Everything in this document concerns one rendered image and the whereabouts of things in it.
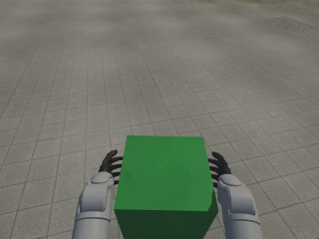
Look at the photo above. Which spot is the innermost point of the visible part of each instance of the robot right forearm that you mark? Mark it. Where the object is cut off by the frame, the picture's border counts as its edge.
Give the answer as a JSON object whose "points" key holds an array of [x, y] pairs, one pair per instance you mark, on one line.
{"points": [[239, 211]]}

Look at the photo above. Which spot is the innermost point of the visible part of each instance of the robot left forearm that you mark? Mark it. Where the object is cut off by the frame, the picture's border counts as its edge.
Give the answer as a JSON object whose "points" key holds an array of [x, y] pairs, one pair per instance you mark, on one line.
{"points": [[94, 209]]}

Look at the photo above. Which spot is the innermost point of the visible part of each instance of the carton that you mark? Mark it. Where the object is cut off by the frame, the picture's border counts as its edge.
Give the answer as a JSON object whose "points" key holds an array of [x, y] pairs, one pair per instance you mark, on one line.
{"points": [[165, 189]]}

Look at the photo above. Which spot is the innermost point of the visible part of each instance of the left robot hand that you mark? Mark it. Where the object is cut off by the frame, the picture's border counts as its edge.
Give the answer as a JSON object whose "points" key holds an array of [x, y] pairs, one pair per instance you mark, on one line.
{"points": [[107, 164]]}

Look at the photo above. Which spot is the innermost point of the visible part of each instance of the right robot hand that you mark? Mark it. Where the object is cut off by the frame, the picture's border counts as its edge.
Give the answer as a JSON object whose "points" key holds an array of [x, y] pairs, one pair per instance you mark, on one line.
{"points": [[222, 167]]}

